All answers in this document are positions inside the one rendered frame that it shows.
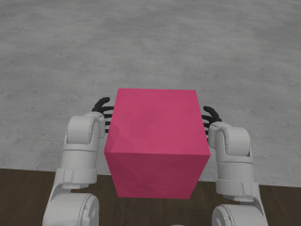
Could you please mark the right robot hand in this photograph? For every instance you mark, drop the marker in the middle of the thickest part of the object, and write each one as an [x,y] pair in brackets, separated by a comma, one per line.
[210,119]

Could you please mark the right robot forearm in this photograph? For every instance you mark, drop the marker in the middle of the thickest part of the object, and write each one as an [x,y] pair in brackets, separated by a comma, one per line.
[235,174]

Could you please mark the left robot hand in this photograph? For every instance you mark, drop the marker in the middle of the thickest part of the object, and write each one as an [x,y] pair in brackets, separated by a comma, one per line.
[99,108]

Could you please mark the left robot forearm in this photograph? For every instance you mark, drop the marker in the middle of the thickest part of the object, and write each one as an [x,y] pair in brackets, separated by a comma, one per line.
[79,157]

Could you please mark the robot right upper arm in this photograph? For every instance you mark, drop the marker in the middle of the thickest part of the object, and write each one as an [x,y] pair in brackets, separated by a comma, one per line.
[237,215]

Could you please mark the carton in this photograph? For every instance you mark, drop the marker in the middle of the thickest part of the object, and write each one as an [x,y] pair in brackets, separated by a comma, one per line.
[156,145]

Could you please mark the robot left upper arm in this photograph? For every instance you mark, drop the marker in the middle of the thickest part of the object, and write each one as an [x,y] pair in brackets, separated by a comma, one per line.
[72,209]

